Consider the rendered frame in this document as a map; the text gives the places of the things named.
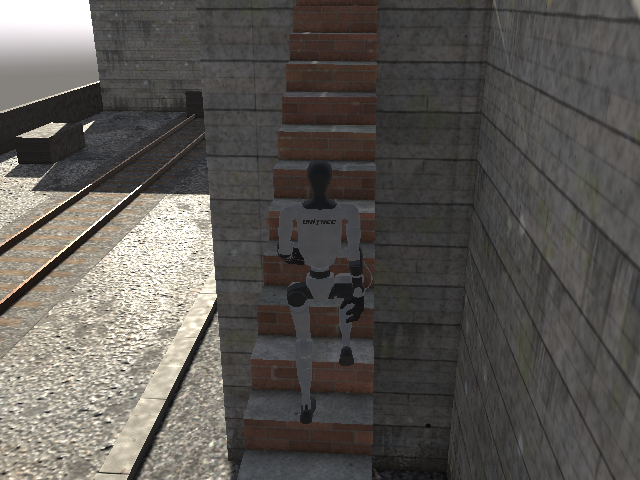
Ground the right robot forearm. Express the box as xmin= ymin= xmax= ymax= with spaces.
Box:
xmin=349 ymin=246 xmax=365 ymax=298

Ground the left robot forearm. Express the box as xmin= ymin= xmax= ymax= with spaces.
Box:
xmin=277 ymin=242 xmax=293 ymax=261

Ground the robot right hand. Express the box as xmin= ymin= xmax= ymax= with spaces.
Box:
xmin=340 ymin=296 xmax=364 ymax=323

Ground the right robot upper arm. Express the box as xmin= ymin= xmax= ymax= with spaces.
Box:
xmin=340 ymin=203 xmax=361 ymax=261

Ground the left robot foot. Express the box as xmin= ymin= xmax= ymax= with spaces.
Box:
xmin=300 ymin=396 xmax=316 ymax=424

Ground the robot left hand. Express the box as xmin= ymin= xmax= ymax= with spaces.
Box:
xmin=285 ymin=247 xmax=304 ymax=265

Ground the robot torso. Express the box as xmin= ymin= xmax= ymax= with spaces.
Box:
xmin=296 ymin=199 xmax=343 ymax=300

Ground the left robot upper arm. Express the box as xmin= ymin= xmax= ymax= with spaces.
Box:
xmin=278 ymin=202 xmax=299 ymax=255

